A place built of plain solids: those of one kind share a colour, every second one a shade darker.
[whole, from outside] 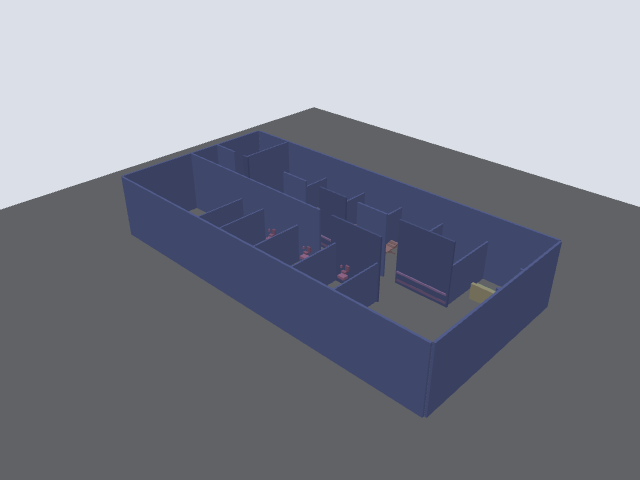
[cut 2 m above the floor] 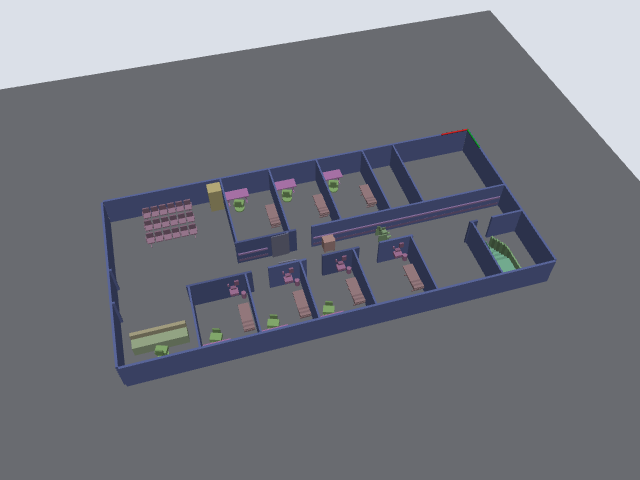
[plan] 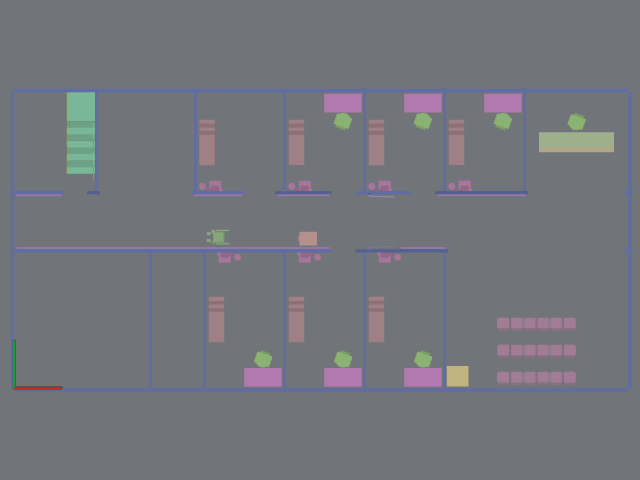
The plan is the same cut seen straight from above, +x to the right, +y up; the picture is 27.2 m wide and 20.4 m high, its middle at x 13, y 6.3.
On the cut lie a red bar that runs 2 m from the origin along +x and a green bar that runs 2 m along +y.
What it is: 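A small clinic on one floor, 26.1 x 12.6 m; reception and a waiting room, 6 consulting rooms, a treatment room, a corridor 2.47 m wide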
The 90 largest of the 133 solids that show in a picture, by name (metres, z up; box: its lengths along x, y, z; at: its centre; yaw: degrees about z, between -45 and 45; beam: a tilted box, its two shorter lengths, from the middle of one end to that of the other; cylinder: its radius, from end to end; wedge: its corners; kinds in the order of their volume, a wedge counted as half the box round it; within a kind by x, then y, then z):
{
 "wall_1": {"box": [0.15, 12.58, 4.66], "at": [-0.07, 6.29, 2.28]},
 "wall_2": {"box": [2.1, 0.14, 4.66], "at": [1.05, 8.31, 2.28]},
 "wall_3": {"box": [0.55, 0.14, 4.66], "at": [3.38, 8.31, 2.28]},
 "wall_4": {"box": [0.12, 4.27, 4.66], "at": [3.5, 10.45, 2.28]},
 "wall_5": {"box": [0.12, 5.84, 2.86], "at": [5.8, 2.92, 1.38]},
 "wall_6": {"box": [13.5, 0.14, 4.66], "at": [6.75, 5.84, 2.28]},
 "wall_7": {"box": [0.12, 4.27, 2.86], "at": [7.7, 10.45, 1.38]},
 "wall_8": {"box": [0.12, 5.84, 2.86], "at": [8.1, 2.92, 1.38]},
 "wall_9": {"box": [2.25, 0.14, 4.66], "at": [8.68, 8.31, 2.28]},
 "wall_10": {"box": [0.12, 5.84, 2.86], "at": [11.5, 2.92, 1.38]},
 "wall_11": {"box": [0.12, 4.27, 2.86], "at": [11.5, 10.45, 1.38]},
 "wall_12": {"box": [2.4, 0.14, 4.66], "at": [12.3, 8.31, 2.28]},
 "wall_13": {"box": [26.1, 0.15, 4.66], "at": [13.05, -0.07, 2.28]},
 "wall_14": {"box": [26.1, 0.15, 4.66], "at": [13.05, 12.65, 2.28]},
 "wall_15": {"box": [0.12, 5.84, 2.86], "at": [14.9, 2.92, 1.38]},
 "wall_16": {"box": [0.12, 4.27, 2.86], "at": [14.9, 10.45, 1.38]},
 "wall_17": {"box": [2.4, 0.14, 4.66], "at": [15.7, 8.31, 2.28]},
 "wall_18": {"box": [3.95, 0.14, 4.66], "at": [16.48, 5.84, 2.28]},
 "wall_19": {"box": [0.12, 5.84, 2.86], "at": [18.3, 2.92, 1.38]},
 "wall_20": {"box": [0.12, 4.27, 2.86], "at": [18.3, 10.45, 1.38]},
 "wall_21": {"box": [3.95, 0.14, 4.66], "at": [19.88, 8.31, 2.28]},
 "wall_22": {"box": [0.12, 4.27, 2.86], "at": [21.7, 10.45, 1.38]},
 "wall_23": {"box": [0.15, 0.14, 4.66], "at": [26.02, 5.84, 2.28]},
 "wall_24": {"box": [0.15, 0.14, 4.66], "at": [26.02, 8.31, 2.28]},
 "wall_25": {"box": [0.15, 12.58, 4.66], "at": [26.18, 6.29, 2.28]},
 "stairs_indoor_1": {"box": [1.1, 0.28, 0.22], "at": [2.89, 9.25, 0.06]},
 "stairs_indoor_2": {"box": [1.1, 0.28, 0.39], "at": [2.89, 9.53, 0.14]},
 "stairs_indoor_3": {"box": [1.1, 0.28, 0.56], "at": [2.89, 9.81, 0.23]},
 "stairs_indoor_4": {"box": [1.1, 0.28, 0.73], "at": [2.89, 10.09, 0.32]},
 "stairs_indoor_5": {"box": [1.1, 0.28, 0.9], "at": [2.89, 10.37, 0.4]},
 "stairs_indoor_6": {"box": [1.1, 0.28, 1.07], "at": [2.89, 10.65, 0.48]},
 "stairs_indoor_7": {"box": [1.1, 0.28, 1.24], "at": [2.89, 10.93, 0.57]},
 "stairs_indoor_8": {"box": [1.1, 0.28, 1.41], "at": [2.89, 11.21, 0.66]},
 "stairs_indoor_9": {"box": [1.1, 1.22, 1.58], "at": [2.89, 11.96, 0.74]},
 "desk_top_reception_1": {"box": [3.2, 0.62, 0.79], "at": [23.9, 10.57, 0.34]},
 "vending_machine_1": {"box": [0.92, 0.87, 1.88], "at": [18.85, 0.51, 0.89]},
 "treatment_couch_1": {"box": [0.66, 1.93, 0.1], "at": [8.2, 10.45, 0.57]},
 "treatment_couch_2": {"box": [0.66, 1.93, 0.1], "at": [8.6, 2.92, 0.57]},
 "treatment_couch_3": {"box": [0.66, 1.93, 0.1], "at": [12.0, 2.92, 0.57]},
 "treatment_couch_4": {"box": [0.66, 1.93, 0.1], "at": [12.0, 10.45, 0.57]},
 "treatment_couch_5": {"box": [0.66, 1.93, 0.1], "at": [15.4, 2.92, 0.57]},
 "treatment_couch_6": {"box": [0.66, 1.93, 0.1], "at": [15.4, 10.45, 0.57]},
 "treatment_couch_7": {"box": [0.66, 1.93, 0.1], "at": [18.8, 10.45, 0.57]},
 "desk_front_reception_1": {"box": [3.2, 0.23, 1.17], "at": [23.9, 10.15, 0.54]},
 "task_chair_1": {"box": [0.68, 0.48, 0.26], "at": [10.59, 1.23, 0.58], "yaw": -19.9},
 "task_chair_2": {"box": [0.44, 0.1, 0.5], "at": [10.69, 1.5, 0.79], "yaw": -19.9},
 "task_chair_3": {"box": [0.68, 0.48, 0.26], "at": [13.97, 11.35, 0.58], "yaw": -19.9},
 "task_chair_4": {"cylinder": 0.33, "from": [13.98, 1.21, 0.0], "to": [13.98, 1.21, 0.1]},
 "task_chair_5": {"box": [0.68, 0.48, 0.26], "at": [13.99, 1.23, 0.58], "yaw": -19.9},
 "task_chair_6": {"box": [0.44, 0.1, 0.5], "at": [14.09, 1.5, 0.79], "yaw": -19.9},
 "task_chair_7": {"box": [0.68, 0.48, 0.26], "at": [17.37, 11.35, 0.58], "yaw": -19.9},
 "task_chair_8": {"cylinder": 0.33, "from": [17.38, 1.21, 0.0], "to": [17.38, 1.21, 0.1]},
 "task_chair_9": {"box": [0.68, 0.48, 0.26], "at": [17.39, 1.23, 0.58], "yaw": -19.9},
 "task_chair_10": {"box": [0.44, 0.1, 0.5], "at": [20.67, 11.08, 0.79], "yaw": -19.9},
 "task_chair_11": {"box": [0.68, 0.48, 0.26], "at": [20.77, 11.35, 0.58], "yaw": -19.9},
 "task_chair_12": {"box": [0.68, 0.48, 0.26], "at": [23.91, 11.31, 0.58], "yaw": -19.9},
 "task_chair_13": {"box": [0.44, 0.1, 0.5], "at": [24.01, 11.59, 0.79], "yaw": -19.9},
 "desk_1": {"box": [1.6, 0.8, 0.07], "at": [10.58, 0.46, 0.69]},
 "desk_2": {"box": [1.6, 0.8, 0.07], "at": [13.98, 0.46, 0.69]},
 "desk_3": {"box": [1.6, 0.8, 0.07], "at": [13.98, 12.12, 0.69]},
 "desk_4": {"box": [1.6, 0.8, 0.07], "at": [17.38, 0.46, 0.69]},
 "desk_5": {"box": [1.6, 0.8, 0.07], "at": [17.38, 12.12, 0.69]},
 "desk_6": {"box": [1.6, 0.8, 0.07], "at": [20.78, 12.12, 0.69]},
 "cart_ward_1": {"box": [0.74, 0.59, 0.92], "at": [12.5, 6.36, 0.59]},
 "sink_clinical_1": {"cylinder": 0.15, "from": [8.0, 8.58, 0.0], "to": [8.0, 8.58, 0.45]},
 "sink_clinical_2": {"box": [0.52, 0.44, 0.2], "at": [8.55, 8.6, 0.76]},
 "sink_clinical_3": {"box": [0.52, 0.44, 0.2], "at": [8.95, 5.55, 0.76]},
 "sink_clinical_4": {"box": [0.52, 0.44, 0.2], "at": [12.35, 5.55, 0.76]},
 "sink_clinical_5": {"box": [0.52, 0.44, 0.2], "at": [12.35, 8.6, 0.76]},
 "sink_clinical_6": {"box": [0.52, 0.44, 0.2], "at": [15.75, 5.55, 0.76]},
 "sink_clinical_7": {"box": [0.52, 0.44, 0.2], "at": [15.75, 8.6, 0.76]},
 "sink_clinical_8": {"box": [0.52, 0.44, 0.2], "at": [19.15, 8.6, 0.76]},
 "handrail_wall_1": {"box": [1.9, 0.09, 0.14], "at": [1.05, 8.2, 0.9]},
 "handrail_wall_2": {"box": [13.3, 0.012, 0.2], "at": [6.75, 5.92, 0.28]},
 "handrail_wall_3": {"box": [13.3, 0.09, 0.14], "at": [6.75, 5.96, 0.9]},
 "handrail_wall_4": {"box": [2.05, 0.09, 0.14], "at": [8.68, 8.2, 0.9]},
 "handrail_wall_5": {"box": [2.2, 0.09, 0.14], "at": [12.3, 8.2, 0.9]},
 "handrail_wall_6": {"box": [1.91, 0.09, 0.14], "at": [17.39, 5.96, 0.9]},
 "handrail_wall_7": {"box": [3.75, 0.09, 0.14], "at": [19.88, 8.2, 0.9]},
 "stair_wall_1": {"box": [0.1, 1.22, 2.48], "at": [2.29, 11.96, 1.19]},
 "beam_seat_1": {"box": [0.47, 0.48, 0.08], "at": [20.8, 0.46, 0.41]},
 "beam_seat_2": {"box": [0.47, 0.48, 0.08], "at": [21.36, 0.46, 0.41]},
 "beam_seat_3": {"box": [0.47, 0.48, 0.08], "at": [21.92, 0.46, 0.41]},
 "beam_seat_4": {"box": [0.47, 0.48, 0.08], "at": [22.48, 0.46, 0.41]},
 "beam_seat_5": {"box": [0.45, 0.11, 0.42], "at": [22.48, 2.5, 0.65]},
 "beam_seat_6": {"box": [0.47, 0.48, 0.08], "at": [23.04, 0.46, 0.41]},
 "beam_seat_7": {"box": [0.47, 0.48, 0.08], "at": [23.6, 0.46, 0.41]},
 "beam_seat_8": {"box": [0.45, 0.11, 0.42], "at": [23.6, 1.34, 0.65]},
 "fire_doors_1": {"box": [1.08, 0.06, 2.15], "at": [15.64, 6.01, 1.02], "yaw": 2.0},
 "wheelchair_1": {"box": [0.58, 0.06, 0.66], "at": [8.86, 6.71, 0.28]}
}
